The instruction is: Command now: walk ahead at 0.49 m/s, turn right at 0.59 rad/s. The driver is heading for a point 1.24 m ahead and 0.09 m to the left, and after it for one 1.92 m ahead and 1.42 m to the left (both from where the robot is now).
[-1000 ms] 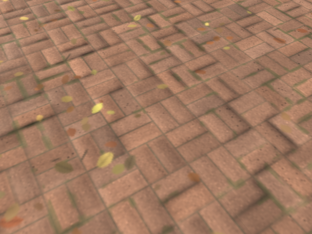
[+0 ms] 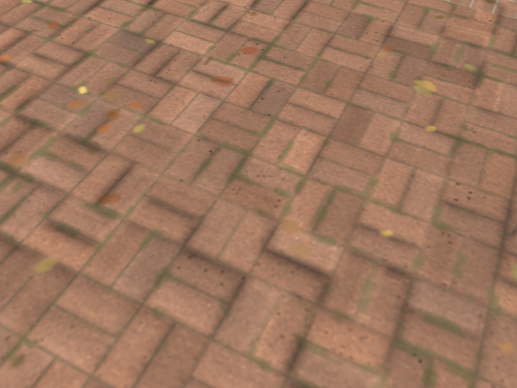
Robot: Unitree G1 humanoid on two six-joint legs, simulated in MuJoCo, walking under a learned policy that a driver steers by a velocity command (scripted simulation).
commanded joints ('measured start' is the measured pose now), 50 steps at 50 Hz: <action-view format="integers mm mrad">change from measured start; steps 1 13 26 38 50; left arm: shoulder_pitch -18 -166 108 212 70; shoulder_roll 1 -1 44 74 25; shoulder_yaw -8 -28 -6 -19 -31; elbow -72 -108 91 182 35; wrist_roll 0 11 -32 -17 10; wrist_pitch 2 -29 -89 -91 -46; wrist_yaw -16 -10 40 73 41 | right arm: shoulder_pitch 20 191 8 -275 -18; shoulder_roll -77 -158 -40 -42 -127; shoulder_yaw -11 -10 3 14 -37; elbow -35 90 5 -98 -2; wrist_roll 2 1 -13 -13 22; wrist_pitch -24 27 75 61 42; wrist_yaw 4 -12 37 48 7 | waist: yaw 22 22 -11 43 47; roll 116 151 0 -4 56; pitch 13 -8 16 76 -32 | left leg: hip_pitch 47 252 -444 -413 -10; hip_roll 295 303 153 47 182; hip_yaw -179 21 -147 -31 -437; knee -213 67 705 270 -124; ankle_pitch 195 816 7 97 308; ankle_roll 118 76 -37 62 237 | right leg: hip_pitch -123 210 474 716 51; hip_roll -50 89 -169 -208 -72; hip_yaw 29 -159 69 -167 -5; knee -36 -590 -1006 -891 21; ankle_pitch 103 12 352 750 -61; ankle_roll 11 -83 -155 -71 82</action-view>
